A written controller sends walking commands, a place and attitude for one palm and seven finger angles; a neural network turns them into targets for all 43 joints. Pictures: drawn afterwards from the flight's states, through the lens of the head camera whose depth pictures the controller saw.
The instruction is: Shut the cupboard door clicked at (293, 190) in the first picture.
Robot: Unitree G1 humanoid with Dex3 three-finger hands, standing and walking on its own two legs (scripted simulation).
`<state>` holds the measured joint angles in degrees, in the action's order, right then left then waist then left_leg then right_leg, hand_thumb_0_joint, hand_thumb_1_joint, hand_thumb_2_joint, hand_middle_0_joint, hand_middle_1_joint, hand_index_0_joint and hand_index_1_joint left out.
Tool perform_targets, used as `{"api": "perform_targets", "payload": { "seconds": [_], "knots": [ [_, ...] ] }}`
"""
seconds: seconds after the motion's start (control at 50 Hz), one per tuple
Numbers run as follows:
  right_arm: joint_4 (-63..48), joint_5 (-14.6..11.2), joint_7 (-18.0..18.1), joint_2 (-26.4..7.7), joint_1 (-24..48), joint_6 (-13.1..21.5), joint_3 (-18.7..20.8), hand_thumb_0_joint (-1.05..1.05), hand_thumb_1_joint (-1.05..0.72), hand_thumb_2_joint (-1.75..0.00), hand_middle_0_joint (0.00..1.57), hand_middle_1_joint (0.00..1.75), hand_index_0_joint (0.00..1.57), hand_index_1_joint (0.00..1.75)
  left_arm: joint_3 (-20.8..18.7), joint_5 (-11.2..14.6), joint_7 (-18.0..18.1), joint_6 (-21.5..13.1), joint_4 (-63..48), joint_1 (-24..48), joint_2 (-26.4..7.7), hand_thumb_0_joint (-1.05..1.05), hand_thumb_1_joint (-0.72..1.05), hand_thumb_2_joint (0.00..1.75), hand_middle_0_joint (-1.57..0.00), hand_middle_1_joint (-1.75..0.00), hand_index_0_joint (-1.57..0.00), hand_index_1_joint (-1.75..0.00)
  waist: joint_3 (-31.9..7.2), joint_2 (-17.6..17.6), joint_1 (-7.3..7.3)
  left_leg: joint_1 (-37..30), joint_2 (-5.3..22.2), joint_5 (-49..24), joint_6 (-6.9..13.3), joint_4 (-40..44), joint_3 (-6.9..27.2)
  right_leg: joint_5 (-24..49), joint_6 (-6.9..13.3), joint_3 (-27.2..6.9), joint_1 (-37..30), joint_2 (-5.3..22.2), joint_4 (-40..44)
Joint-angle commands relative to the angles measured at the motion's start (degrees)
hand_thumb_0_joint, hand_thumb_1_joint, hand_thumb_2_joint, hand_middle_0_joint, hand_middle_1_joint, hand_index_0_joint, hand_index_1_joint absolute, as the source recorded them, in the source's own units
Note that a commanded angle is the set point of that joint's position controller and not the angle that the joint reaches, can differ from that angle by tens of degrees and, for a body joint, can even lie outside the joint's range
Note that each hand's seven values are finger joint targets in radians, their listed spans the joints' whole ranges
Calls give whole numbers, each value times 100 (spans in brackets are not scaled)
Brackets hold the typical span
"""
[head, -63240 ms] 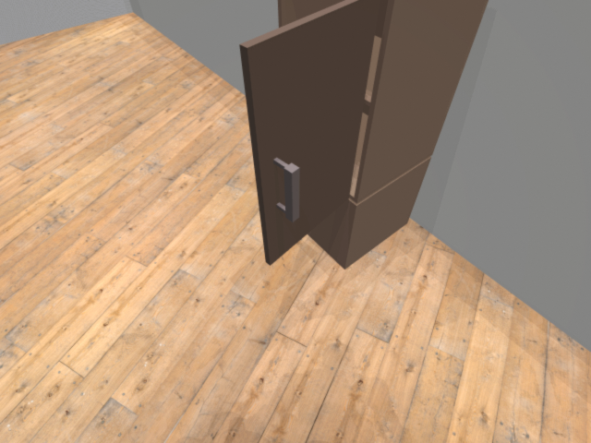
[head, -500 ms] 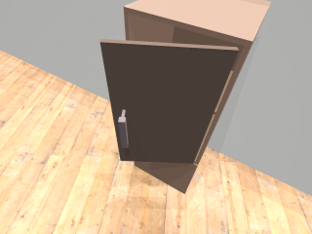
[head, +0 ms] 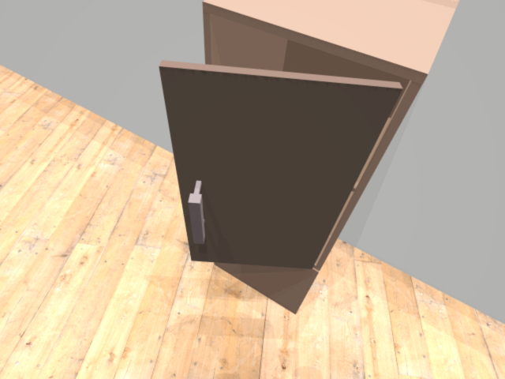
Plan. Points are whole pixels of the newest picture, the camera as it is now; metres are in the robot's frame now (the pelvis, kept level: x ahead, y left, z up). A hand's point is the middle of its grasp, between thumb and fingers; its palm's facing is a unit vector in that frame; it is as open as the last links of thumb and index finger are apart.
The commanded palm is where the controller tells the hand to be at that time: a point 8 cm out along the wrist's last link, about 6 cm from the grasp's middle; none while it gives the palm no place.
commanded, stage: come to a stop and stand still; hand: left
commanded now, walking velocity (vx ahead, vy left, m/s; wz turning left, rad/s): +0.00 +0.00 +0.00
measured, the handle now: (198, 213) +0.44 +0.15 -0.07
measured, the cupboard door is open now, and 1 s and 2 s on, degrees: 29 29 29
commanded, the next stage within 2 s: look again from close up in 0.60 s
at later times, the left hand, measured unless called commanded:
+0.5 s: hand out of the picture +0.01 +0.25 -0.16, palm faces -0.01 -0.95 -0.33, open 7.4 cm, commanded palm none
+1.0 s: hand out of the picture -0.03 +0.25 -0.17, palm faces -0.02 -0.97 -0.26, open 7.4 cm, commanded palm none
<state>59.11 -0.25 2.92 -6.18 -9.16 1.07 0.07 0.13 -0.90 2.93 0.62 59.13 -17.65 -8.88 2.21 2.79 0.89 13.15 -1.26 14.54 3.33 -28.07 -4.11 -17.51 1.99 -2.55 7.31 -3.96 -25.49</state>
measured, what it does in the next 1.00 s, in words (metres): shifts its weight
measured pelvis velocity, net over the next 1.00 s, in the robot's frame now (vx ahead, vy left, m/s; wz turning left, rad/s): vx -0.06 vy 0.03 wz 0.03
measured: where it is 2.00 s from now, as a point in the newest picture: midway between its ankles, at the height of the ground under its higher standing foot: outside the picture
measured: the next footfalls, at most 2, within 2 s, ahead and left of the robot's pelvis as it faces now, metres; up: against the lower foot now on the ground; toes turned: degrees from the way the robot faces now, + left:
right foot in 1.88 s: +0.01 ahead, -0.20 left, +0.00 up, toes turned -2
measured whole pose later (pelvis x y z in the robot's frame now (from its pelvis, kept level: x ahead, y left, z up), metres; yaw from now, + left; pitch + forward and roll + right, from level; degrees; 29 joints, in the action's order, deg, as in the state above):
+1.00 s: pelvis -0.06 +0.03 +0.00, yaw +2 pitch -2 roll -1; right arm 62.3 0.4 -0.5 -16.5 -9.3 0.7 0.1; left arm 1.6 -1.5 0.6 -0.1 61.2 -13.8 -16.7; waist 1.9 1.2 -0.1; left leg 13.7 -4.2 6.3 5.7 -21.6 -3.5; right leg -12.3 -0.4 -1.4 9.5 -1.0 -23.7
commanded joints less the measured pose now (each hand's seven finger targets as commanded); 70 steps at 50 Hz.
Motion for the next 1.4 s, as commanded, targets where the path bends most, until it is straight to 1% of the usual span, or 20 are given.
{"api": "perform_targets", "payload": {
  "seconds": [0.0,0.02,0.04,0.06,0.08,0.1,0.14,0.16,0.18,0.22,0.24,0.34,0.42,0.46,0.66,0.82,1.16,1.28,1.34,1.38],
  "knots": [
    [-109,47,-7,-783,-469,19,153,0,-90,-90,20,30,20,30,-77,30,15,-111,-244,-499,-492,0,90,90,-20,-30,-20,-30,-282,-297,-32,-594,874,-2008,91,483,959,1746,-124,-516,366,833,295],
    [-110,48,-26,-790,-449,22,148,0,-90,-90,20,30,20,30,-63,30,2,-118,-242,-487,-498,0,90,90,-20,-30,-20,-30,-262,-262,-29,-543,849,-1738,76,571,977,1576,-106,-527,367,838,352],
    [-572,94,-71,-1216,-383,82,191,0,-90,-90,20,30,20,30,26,-103,69,-173,-575,-336,-1183,0,90,90,-20,-30,-20,-30,88,-935,-160,-634,558,-2991,-84,614,1125,1624,-55,-290,574,724,71],
    [-593,92,-91,-1232,-382,172,309,0,-90,-90,20,30,20,30,-79,-43,80,-129,-641,-337,-887,0,90,90,-20,-30,-20,-30,-595,-1037,-104,-918,970,-3257,-88,255,1202,683,-77,-123,728,707,-203],
    [-665,103,-88,-1286,-499,154,326,0,-90,-90,20,30,20,30,-70,-13,75,-135,-698,-286,-897,0,90,90,-20,-30,-20,-30,-970,-1132,-131,-1129,1020,-3388,16,201,1355,515,-13,-81,697,605,-310],
    [-744,108,-78,-1274,-518,123,342,0,-90,-90,20,30,20,30,-90,-13,68,-146,-759,-307,-844,0,90,90,-20,-30,-20,-30,-1056,-848,-126,-1113,1075,-3134,126,154,1408,358,2,-60,789,593,-359],
    [-886,128,-106,-1375,-340,63,327,0,-90,-90,20,30,20,30,-94,-21,24,-149,-806,-262,-929,0,90,90,-20,-30,-20,-30,-579,-303,-17,-378,912,-1785,220,207,1360,443,68,-258,680,635,-106],
    [-958,124,-126,-1387,-263,41,345,0,-90,-90,20,30,20,30,-141,-34,8,-156,-856,-195,-1044,0,90,90,-20,-30,-20,-30,-227,49,-67,12,734,-902,142,225,1290,437,155,-445,756,751,45],
    [-987,129,-143,-1452,-240,21,358,0,-90,-90,20,30,20,30,-167,-37,-8,-168,-900,-68,-1137,0,90,90,-20,-30,-20,-30,5,151,-135,158,601,-316,78,244,1194,251,254,-618,930,851,145],
    [-991,141,-175,-1568,-281,-2,373,0,-90,-90,20,30,20,30,-203,-38,-28,-178,-1036,184,-1314,0,90,90,-20,-30,-20,-30,230,84,-217,252,509,268,36,329,1183,-362,358,-753,1259,917,260],
    [-964,159,-194,-1569,-277,7,345,0,-90,-90,20,30,20,30,-204,-39,-34,-204,-1044,165,-1358,0,90,90,-20,-30,-20,-30,118,-93,-186,160,514,168,58,342,1166,-267,371,-768,1177,910,262],
    [-917,152,-230,-1890,-164,52,336,0,-90,-90,20,30,20,30,-220,-39,-75,-213,-1034,300,-1612,0,90,90,-20,-30,-20,-30,107,-179,-131,232,682,484,111,780,1381,-259,270,-600,1019,782,176],
    [-815,149,-242,-2135,-17,58,339,0,-90,-90,20,30,20,30,-216,-39,-113,-166,-896,277,-1700,0,90,90,-20,-30,-20,-30,107,-414,-51,443,844,1307,127,1316,1654,-360,172,-408,788,682,57],
    [-755,139,-250,-2159,16,67,316,0,-90,-90,20,30,20,30,-205,-43,-124,-172,-811,231,-1735,0,90,90,-20,-30,-20,-30,-44,-373,-27,389,852,1212,125,1331,1610,-240,171,-425,627,727,125],
    [-377,96,-274,-2232,57,58,267,0,-90,-90,20,30,20,30,-113,-34,-148,-220,-484,462,-1896,0,90,90,-20,-30,-20,-30,12,-189,-151,-36,731,658,-5,1165,1334,-407,146,-728,920,954,709],
    [-138,81,-266,-2243,129,64,256,0,-90,-90,20,30,20,30,-65,-36,-158,-201,-203,388,-1833,0,90,90,-20,-30,-20,-30,-24,-320,-122,-91,805,794,-11,1390,1433,-227,71,-589,814,927,685],
    [134,43,-243,-2137,254,100,248,0,-90,-90,20,30,20,30,-59,-46,-109,-194,43,365,-1734,0,90,90,-20,-30,-20,-30,-226,-216,-78,-473,869,-241,-4,1456,1434,593,-21,-376,394,1003,699],
    [156,55,-237,-2148,289,87,254,0,-90,-90,20,30,20,30,-63,-51,-114,-162,100,349,-1724,0,90,90,-20,-30,-20,-30,-162,-301,-66,-489,875,-23,-49,1636,1509,535,-33,-315,381,986,683],
    [293,69,-215,-1627,67,44,136,0,-90,-90,20,30,20,30,50,-30,-97,-71,276,2,-1180,0,90,90,-20,-30,-20,-30,-219,-306,-63,-596,1016,211,-134,1757,1599,452,-175,-161,409,890,575],
    [354,77,-180,-1522,-52,18,124,0,-90,-90,20,30,20,30,82,-27,-91,-5,326,-127,-1021,0,90,90,-20,-30,-20,-30,-88,-355,-88,-619,1124,174,-166,1800,1681,417,-234,-102,557,822,468]
  ]
}}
